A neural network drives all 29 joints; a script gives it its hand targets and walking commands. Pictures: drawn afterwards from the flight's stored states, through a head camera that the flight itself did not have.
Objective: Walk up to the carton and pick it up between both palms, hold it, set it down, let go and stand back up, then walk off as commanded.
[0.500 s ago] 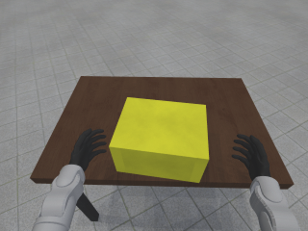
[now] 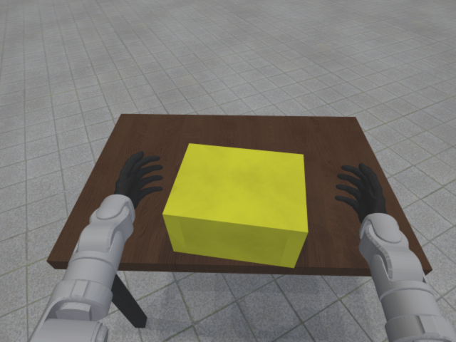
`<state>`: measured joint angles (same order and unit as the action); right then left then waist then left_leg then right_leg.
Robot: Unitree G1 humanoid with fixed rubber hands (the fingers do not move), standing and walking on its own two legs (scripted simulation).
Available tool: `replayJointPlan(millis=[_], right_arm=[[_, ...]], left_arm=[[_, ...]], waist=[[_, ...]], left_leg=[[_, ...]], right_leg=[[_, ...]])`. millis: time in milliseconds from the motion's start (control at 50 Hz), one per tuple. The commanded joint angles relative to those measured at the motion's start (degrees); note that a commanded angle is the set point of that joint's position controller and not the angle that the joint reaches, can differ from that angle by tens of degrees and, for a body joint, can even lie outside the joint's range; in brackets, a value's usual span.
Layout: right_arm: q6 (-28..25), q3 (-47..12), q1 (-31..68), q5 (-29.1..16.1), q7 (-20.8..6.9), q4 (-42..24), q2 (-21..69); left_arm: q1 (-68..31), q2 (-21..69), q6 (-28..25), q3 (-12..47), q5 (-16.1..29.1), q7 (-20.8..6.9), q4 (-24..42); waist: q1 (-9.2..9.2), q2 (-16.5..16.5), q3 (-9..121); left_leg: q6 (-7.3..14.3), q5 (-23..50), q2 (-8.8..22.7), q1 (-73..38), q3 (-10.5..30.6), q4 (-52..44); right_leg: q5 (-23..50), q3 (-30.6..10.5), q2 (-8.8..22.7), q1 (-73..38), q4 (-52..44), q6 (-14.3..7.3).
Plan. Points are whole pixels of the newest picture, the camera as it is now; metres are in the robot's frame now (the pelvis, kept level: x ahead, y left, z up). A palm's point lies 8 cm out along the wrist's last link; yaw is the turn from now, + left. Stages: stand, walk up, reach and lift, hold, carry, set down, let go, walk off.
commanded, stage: reach and lift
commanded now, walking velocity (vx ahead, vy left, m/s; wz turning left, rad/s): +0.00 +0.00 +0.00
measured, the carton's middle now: (238, 202) +0.44 +0.01 -0.04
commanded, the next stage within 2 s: none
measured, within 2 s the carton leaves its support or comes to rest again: neither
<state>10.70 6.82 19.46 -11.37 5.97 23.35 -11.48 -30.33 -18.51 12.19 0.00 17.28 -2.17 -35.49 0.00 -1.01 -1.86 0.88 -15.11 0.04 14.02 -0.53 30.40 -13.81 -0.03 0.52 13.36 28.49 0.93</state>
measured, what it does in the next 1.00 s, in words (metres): stands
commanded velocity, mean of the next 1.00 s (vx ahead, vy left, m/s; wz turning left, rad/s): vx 0.00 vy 0.00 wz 0.00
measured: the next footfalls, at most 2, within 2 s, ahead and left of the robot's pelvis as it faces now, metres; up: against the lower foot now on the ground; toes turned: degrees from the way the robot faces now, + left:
none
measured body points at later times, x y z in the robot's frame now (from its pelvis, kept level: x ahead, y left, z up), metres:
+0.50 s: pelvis +0.01 +0.00 +0.00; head +0.03 +0.01 +0.45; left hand +0.45 +0.21 +0.10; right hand +0.41 -0.22 +0.09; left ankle +0.01 +0.11 -0.74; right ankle +0.02 -0.13 -0.74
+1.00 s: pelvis +0.01 +0.01 -0.01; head +0.08 +0.02 +0.44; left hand +0.45 +0.23 +0.03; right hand +0.42 -0.21 +0.02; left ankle +0.01 +0.11 -0.74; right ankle +0.02 -0.13 -0.74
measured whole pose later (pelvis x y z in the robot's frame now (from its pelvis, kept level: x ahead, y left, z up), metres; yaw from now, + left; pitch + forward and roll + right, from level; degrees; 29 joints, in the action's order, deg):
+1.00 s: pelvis +0.01 +0.01 -0.01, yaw +0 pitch +15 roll -1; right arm -15.3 0.9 42.4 -14.5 4.4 70.8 -13.5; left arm -51.4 -18.5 -16.6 3.6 21.9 -2.0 -81.7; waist -1.3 -0.4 7.9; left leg 0.9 -14.7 0.1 33.7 -0.5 33.1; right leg -12.8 0.0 0.5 32.4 29.8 1.2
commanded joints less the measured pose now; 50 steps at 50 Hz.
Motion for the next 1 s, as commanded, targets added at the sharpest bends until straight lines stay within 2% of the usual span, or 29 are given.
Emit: replayJointPlan(millis=[0,20,60,140,180,280,320,360,400,440,460,480,500,520,540,640,660,700,720,760,780,800,840,860,900,960,980], right_arm=[[-4.0,4.5,30.2,-2.6,-0.5,-2.5,-15.9],[-3.7,4.6,31.5,-2.2,-0.6,0.0,-16.2],[-4.2,5.4,33.8,-1.5,-0.7,2.7,-16.5],[-6.2,4.6,38.7,-0.7,-0.7,4.8,-16.2],[-7.0,5.0,40.9,-0.5,-0.9,8.1,-16.2],[-8.7,4.1,45.9,-0.5,-0.9,14.0,-16.5],[-9.4,5.2,49.2,0.0,-0.6,16.6,-17.5],[-10.3,4.7,51.3,-0.4,-0.4,18.4,-17.8],[-11.1,4.2,52.4,-0.9,-0.4,21.2,-17.8],[-11.8,3.3,54.1,-1.8,-0.3,22.8,-18.3],[-12.3,2.9,53.9,-1.9,-0.2,22.7,-18.2],[-12.7,2.7,54.1,-2.2,-0.2,24.7,-18.3],[-13.2,1.6,53.3,-3.1,-0.1,24.7,-18.1],[-13.6,1.0,52.7,-3.5,0.0,26.4,-17.9],[-13.8,-0.1,52.2,-4.0,0.0,28.4,-17.7],[-17.8,-3.3,48.6,-6.2,0.2,31.9,-15.2],[-18.7,-3.5,48.3,-6.3,0.1,34.9,-15.1],[-20.7,-3.3,49.5,-6.6,0.3,34.8,-15.0],[-21.9,-4.1,49.4,-7.2,0.2,33.5,-14.3],[-23.8,-4.4,50.0,-7.2,0.1,34.1,-14.0],[-24.6,-4.6,49.4,-7.4,0.0,35.8,-13.8],[-25.2,-5.2,49.5,-7.8,-0.3,36.7,-14.1],[-26.9,-4.8,49.0,-7.7,-0.5,38.8,-14.3],[-27.5,-5.7,48.5,-8.2,-0.8,40.0,-14.1],[-28.9,-5.6,48.7,-8.0,-1.2,41.9,-14.5],[-30.7,-5.8,48.7,-7.7,-1.8,44.5,-15.0],[-31.5,-5.4,50.6,-7.8,-1.8,43.2,-15.5]], left_arm=[[-31.8,-18.8,-4.9,-3.9,0.1,0.3,6.1],[-33.1,-19.1,-5.0,-3.8,0.2,0.3,3.4],[-35.5,-18.5,-5.6,-1.9,0.4,0.3,0.9],[-39.4,-18.2,-8.2,0.0,1.0,0.3,-3.6],[-42.0,-17.4,-9.5,1.1,1.2,0.5,-5.6],[-46.9,-17.3,-12.7,4.1,2.8,0.7,-13.6],[-49.6,-16.3,-13.4,6.1,3.5,0.7,-15.5],[-51.4,-16.8,-14.7,6.8,4.0,0.9,-17.9],[-52.5,-16.4,-15.4,7.8,4.1,1.0,-18.8],[-54.3,-16.6,-15.9,8.1,4.7,1.2,-20.5],[-53.5,-17.1,-16.2,7.6,4.3,1.2,-21.0],[-53.2,-16.2,-16.4,7.9,4.1,1.1,-21.9],[-52.1,-16.6,-16.8,7.2,4.1,0.9,-23.1],[-51.1,-15.5,-16.8,7.9,4.0,0.7,-24.0],[-50.0,-15.6,-16.9,7.1,3.5,0.2,-26.5],[-45.6,-13.6,-20.3,5.9,2.1,-0.4,-29.2],[-45.0,-12.7,-21.2,6.4,1.8,-0.6,-30.7],[-47.0,-12.2,-23.5,7.1,2.5,-0.5,-30.3],[-47.2,-12.6,-24.9,7.0,2.9,-0.3,-29.2],[-47.7,-12.3,-27.2,8.1,3.7,-0.3,-32.3],[-47.6,-12.0,-28.1,8.5,3.7,-0.3,-32.8],[-47.8,-11.8,-28.9,9.1,4.3,-0.4,-34.2],[-48.1,-10.5,-30.7,10.8,4.8,-0.4,-34.7],[-48.0,-10.1,-31.6,11.1,5.0,-0.3,-35.4],[-48.7,-9.7,-33.1,11.9,5.2,-0.2,-37.1],[-48.6,-8.4,-34.7,12.8,5.4,-0.1,-40.6],[-50.3,-8.7,-35.3,13.0,5.8,0.1,-39.6]], waist=[[-4.51,4.9,27.5],[-4.54,4.4,26.3],[-5.75,4.1,26.4],[-6.11,2.4,30.4],[-6.77,3.3,31.2],[-7.11,2.8,32.7],[-8.18,3.4,33.7],[-7.62,4.0,35.2],[-8.12,4.7,36.6],[-7.37,4.9,38.4],[-6.79,4.6,39.9],[-7.10,5.0,40.0],[-6.36,4.2,40.4],[-7.04,4.5,39.6],[-6.44,3.9,38.5],[-6.21,3.8,39.6],[-6.13,4.8,38.2],[-6.82,5.4,40.3],[-6.22,5.7,42.6],[-6.22,6.0,45.2],[-6.65,6.6,45.2],[-6.29,6.5,46.2],[-7.33,8.0,47.9],[-6.88,8.2,48.2],[-7.29,9.2,48.9],[-7.23,8.9,49.8],[-7.08,9.2,51.6]], left_leg=[[-2.2,16.1,1.0,-8.3,1.0,-6.5],[-2.0,14.4,1.0,-7.4,1.1,-6.9],[-1.9,13.3,1.0,-7.4,1.2,-6.8],[-1.6,13.9,0.5,-6.3,0.9,-5.8],[-2.0,15.1,0.7,-6.7,1.3,-5.2],[-1.9,13.8,0.6,-5.4,1.2,-4.2],[-2.4,14.6,0.8,-6.3,1.4,-3.9],[-3.0,16.4,1.0,-6.7,1.6,-2.9],[-3.4,19.2,1.1,-8.1,1.7,-2.2],[-3.8,21.3,1.1,-8.8,1.7,-1.3],[-3.9,23.5,1.2,-9.2,1.2,-0.7],[-4.3,25.9,1.3,-10.2,1.5,0.0],[-4.3,26.7,1.2,-9.7,1.3,0.4],[-4.5,28.8,1.3,-10.6,1.5,0.6],[-4.6,29.2,1.1,-9.8,1.4,1.1],[-5.1,33.0,1.0,-9.3,1.1,2.8],[-5.4,33.2,1.0,-8.6,1.4,3.4],[-5.9,33.9,1.1,-8.9,1.4,4.6],[-6.2,35.0,1.3,-8.6,1.5,5.4],[-6.3,33.6,1.1,-6.7,1.7,6.7],[-6.6,34.7,1.2,-7.2,1.9,7.1],[-6.8,34.8,1.3,-6.9,2.1,7.4],[-7.4,35.3,1.6,-7.7,2.7,8.4],[-7.5,35.5,1.8,-7.4,2.7,8.8],[-7.8,34.6,2.0,-6.7,3.0,9.5],[-8.1,33.5,2.2,-5.2,3.3,10.4],[-8.2,33.4,2.2,-4.6,3.3,10.7]], right_leg=[[16.5,0.4,-2.0,-4.3,-5.2,-0.7],[15.2,0.5,-2.0,-3.7,-5.5,-0.7],[14.9,0.9,-2.0,-2.7,-5.6,-0.5],[17.1,1.2,-1.9,-3.0,-4.9,-0.1],[16.9,1.6,-2.2,-1.2,-4.7,-0.4],[16.6,2.0,-2.2,1.4,-4.3,-0.6],[16.4,2.7,-2.6,3.3,-4.3,-0.9],[16.2,2.9,-2.8,4.9,-4.2,-1.1],[17.4,3.2,-3.0,5.7,-4.3,-1.2],[17.6,3.3,-3.3,6.8,-4.3,-1.5],[19.3,3.5,-3.5,6.8,-4.1,-1.4],[20.4,3.7,-3.7,7.3,-4.0,-1.4],[21.3,3.4,-3.6,6.6,-3.9,-1.3],[22.4,3.7,-3.8,6.7,-4.1,-1.2],[23.1,3.5,-3.7,6.5,-3.9,-1.1],[25.5,3.3,-3.8,6.6,-3.1,-0.7],[24.6,3.4,-3.7,8.6,-2.4,-0.8],[23.2,3.8,-3.8,10.9,-1.9,-0.9],[23.7,3.7,-3.6,11.0,-1.2,-0.9],[22.6,3.6,-3.4,13.1,-0.1,-1.0],[22.8,3.8,-3.4,14.0,0.4,-1.0],[22.0,4.0,-3.5,15.3,0.6,-1.0],[20.3,4.5,-3.6,18.6,1.1,-1.2],[19.3,4.7,-3.6,20.0,1.6,-1.3],[17.5,4.9,-3.6,23.0,2.1,-1.3],[15.7,5.1,-3.6,26.1,3.1,-1.5],[15.5,5.1,-3.5,26.4,3.5,-1.3]])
